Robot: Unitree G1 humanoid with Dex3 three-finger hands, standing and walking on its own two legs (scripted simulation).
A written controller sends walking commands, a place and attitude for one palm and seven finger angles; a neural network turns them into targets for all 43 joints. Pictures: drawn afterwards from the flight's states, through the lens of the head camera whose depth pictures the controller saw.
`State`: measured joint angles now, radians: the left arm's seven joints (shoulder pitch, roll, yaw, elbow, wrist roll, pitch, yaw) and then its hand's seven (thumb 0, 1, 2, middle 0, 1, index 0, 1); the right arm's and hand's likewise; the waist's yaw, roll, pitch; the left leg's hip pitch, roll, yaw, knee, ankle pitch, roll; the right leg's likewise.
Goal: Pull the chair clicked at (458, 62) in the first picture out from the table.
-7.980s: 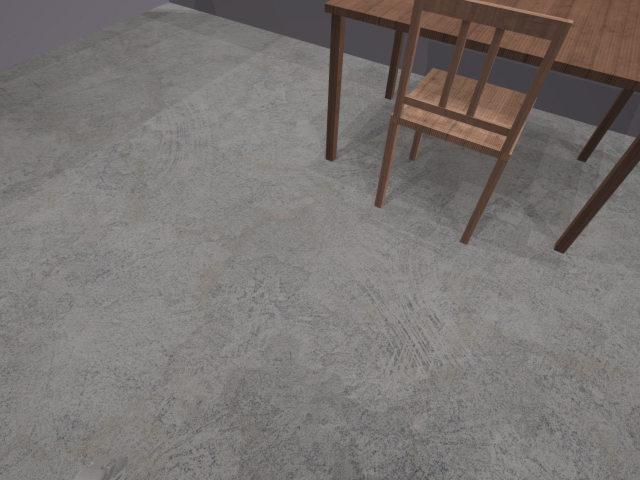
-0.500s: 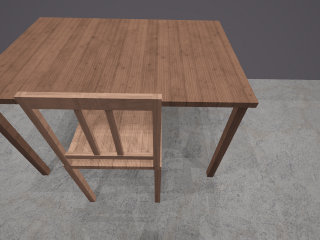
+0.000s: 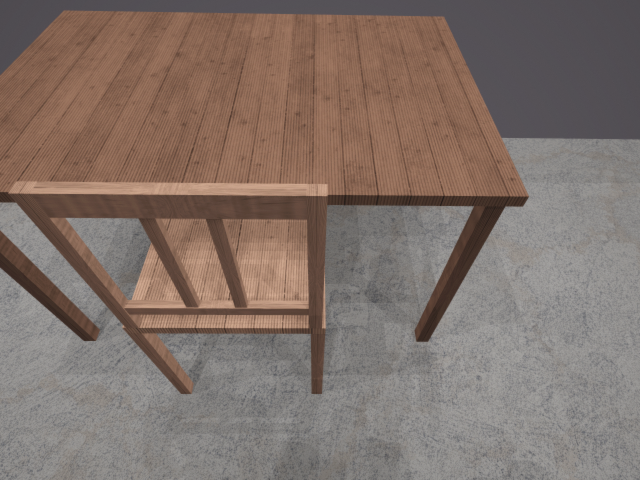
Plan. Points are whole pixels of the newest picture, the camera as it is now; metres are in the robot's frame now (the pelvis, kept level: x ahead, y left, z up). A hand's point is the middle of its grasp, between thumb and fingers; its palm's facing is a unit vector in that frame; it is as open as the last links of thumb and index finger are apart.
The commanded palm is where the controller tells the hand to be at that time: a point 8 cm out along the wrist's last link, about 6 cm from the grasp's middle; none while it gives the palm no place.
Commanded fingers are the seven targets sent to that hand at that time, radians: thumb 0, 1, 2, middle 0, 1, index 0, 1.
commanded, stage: come to a stop and stand still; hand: left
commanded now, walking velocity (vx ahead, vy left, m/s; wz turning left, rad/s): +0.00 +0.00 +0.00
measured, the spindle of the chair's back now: (173, 265) +0.44 +0.28 -0.08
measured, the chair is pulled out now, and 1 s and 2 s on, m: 0.00 0.00 0.00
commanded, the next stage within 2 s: look again from close up in 0.48 s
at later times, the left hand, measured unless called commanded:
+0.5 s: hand out of the picture -0.03 +0.22 -0.17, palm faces -0.02 -0.97 -0.23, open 7.4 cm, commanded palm none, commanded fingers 0.00 0.90 0.90 -0.20 -0.30 -0.20 -0.30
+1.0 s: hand out of the picture +0.00 +0.19 -0.17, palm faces +0.00 -0.98 -0.21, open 7.3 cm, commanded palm none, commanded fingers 0.00 0.90 0.90 -0.20 -0.30 -0.20 -0.30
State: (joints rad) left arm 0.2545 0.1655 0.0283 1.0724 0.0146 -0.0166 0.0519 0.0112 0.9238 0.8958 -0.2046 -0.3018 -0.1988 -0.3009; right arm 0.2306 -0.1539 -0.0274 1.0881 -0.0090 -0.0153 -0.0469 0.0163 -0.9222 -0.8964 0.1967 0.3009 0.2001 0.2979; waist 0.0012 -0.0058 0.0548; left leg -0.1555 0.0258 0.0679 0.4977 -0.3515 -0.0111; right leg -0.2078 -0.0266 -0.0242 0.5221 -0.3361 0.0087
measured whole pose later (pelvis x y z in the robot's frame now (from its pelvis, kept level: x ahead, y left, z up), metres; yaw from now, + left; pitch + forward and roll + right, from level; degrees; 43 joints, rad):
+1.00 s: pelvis -0.02 +0.01 +0.00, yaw -1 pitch -1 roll +1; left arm 0.26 0.16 -0.01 1.11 0.01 -0.02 0.03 0.01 0.92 0.90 -0.20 -0.30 -0.20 -0.30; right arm 0.25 -0.16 0.01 1.14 -0.01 -0.03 -0.02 0.01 -0.91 -0.90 0.20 0.30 0.20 0.30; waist 0.00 0.00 0.04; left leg -0.15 0.00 0.08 0.44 -0.28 0.02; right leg -0.18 -0.04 -0.01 0.48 -0.28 0.03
